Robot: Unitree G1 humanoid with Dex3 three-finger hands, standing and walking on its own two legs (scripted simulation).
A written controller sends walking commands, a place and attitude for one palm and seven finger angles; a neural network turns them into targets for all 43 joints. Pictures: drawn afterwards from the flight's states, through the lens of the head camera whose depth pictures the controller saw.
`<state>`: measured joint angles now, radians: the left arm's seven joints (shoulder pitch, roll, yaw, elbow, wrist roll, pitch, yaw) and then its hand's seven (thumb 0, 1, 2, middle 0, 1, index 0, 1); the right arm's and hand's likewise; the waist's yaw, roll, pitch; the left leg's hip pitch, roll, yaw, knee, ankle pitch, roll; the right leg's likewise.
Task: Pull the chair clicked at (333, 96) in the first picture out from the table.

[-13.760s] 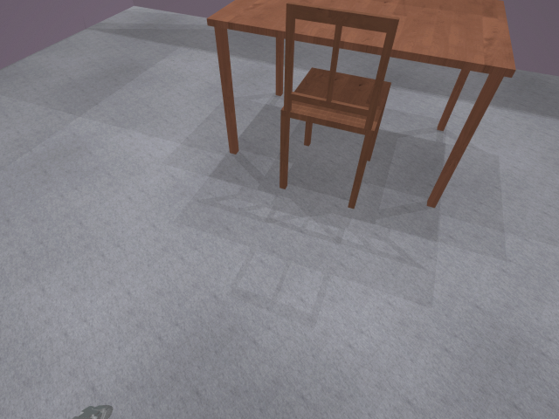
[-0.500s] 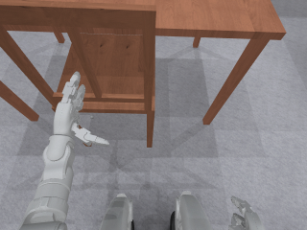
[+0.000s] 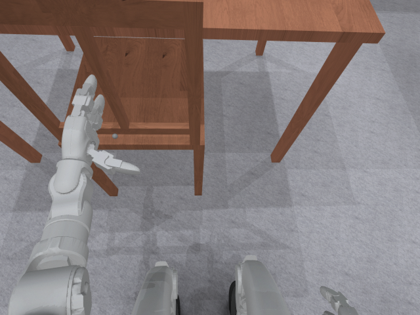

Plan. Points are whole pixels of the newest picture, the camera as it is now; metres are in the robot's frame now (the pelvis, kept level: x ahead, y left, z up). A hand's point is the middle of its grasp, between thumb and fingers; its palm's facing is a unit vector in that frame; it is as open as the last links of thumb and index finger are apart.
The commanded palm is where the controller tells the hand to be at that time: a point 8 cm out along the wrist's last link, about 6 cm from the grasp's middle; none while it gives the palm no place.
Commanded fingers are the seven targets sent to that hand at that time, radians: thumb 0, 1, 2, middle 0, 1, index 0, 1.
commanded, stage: push the fingers through the gap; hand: left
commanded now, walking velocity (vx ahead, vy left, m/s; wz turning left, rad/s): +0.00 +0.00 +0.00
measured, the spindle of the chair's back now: (107, 86) +0.54 +0.20 +0.04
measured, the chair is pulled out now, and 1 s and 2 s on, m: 0.00 0.00 0.00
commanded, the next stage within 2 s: hook a spindle and tug to test in 1.10 s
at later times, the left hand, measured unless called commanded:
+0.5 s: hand (121, 110) +0.49 +0.17 +0.03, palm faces +0.00 -1.00 -0.04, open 17.0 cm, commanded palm +0.47 +0.21 +0.03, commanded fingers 0.00 -0.50 0.30 -0.06 -0.08 -0.06 -0.08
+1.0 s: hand (122, 104) +0.50 +0.16 +0.04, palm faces +0.00 -1.00 -0.04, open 17.0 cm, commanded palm +0.48 +0.21 +0.03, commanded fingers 0.00 -0.50 0.30 -0.06 -0.08 -0.06 -0.08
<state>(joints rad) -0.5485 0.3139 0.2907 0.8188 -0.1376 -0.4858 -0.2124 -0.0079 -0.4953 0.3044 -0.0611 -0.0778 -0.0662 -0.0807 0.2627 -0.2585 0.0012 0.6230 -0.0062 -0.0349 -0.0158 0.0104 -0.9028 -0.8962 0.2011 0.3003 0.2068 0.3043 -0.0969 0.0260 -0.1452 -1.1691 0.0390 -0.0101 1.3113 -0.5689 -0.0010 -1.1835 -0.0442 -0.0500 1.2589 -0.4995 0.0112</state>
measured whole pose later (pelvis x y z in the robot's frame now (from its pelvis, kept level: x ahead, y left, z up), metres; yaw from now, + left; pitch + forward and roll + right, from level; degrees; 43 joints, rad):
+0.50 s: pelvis +0.00 +0.01 -0.01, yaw -1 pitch +27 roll -3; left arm -0.78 0.37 0.35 1.02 -0.08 -0.52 -0.16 -0.01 -0.50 0.30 -0.06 -0.08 -0.05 -0.08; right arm 0.29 -0.25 0.01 0.63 -0.04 0.03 0.01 0.01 -0.90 -0.90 0.20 0.30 0.21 0.30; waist -0.15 0.04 -0.14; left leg -1.23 0.04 -0.01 1.33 -0.57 0.01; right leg -1.24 -0.04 -0.05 1.27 -0.49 0.02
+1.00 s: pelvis +0.00 +0.01 +0.00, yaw -1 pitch +27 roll -3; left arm -0.80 0.39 0.36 1.05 -0.07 -0.52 -0.16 -0.01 -0.50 0.30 -0.06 -0.08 -0.03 -0.08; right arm 0.30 -0.25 0.01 0.62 -0.04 0.09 0.02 0.01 -0.90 -0.90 0.20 0.30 0.21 0.30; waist -0.16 0.04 -0.14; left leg -1.22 0.05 -0.01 1.32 -0.57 0.01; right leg -1.23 -0.03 -0.05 1.24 -0.49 0.02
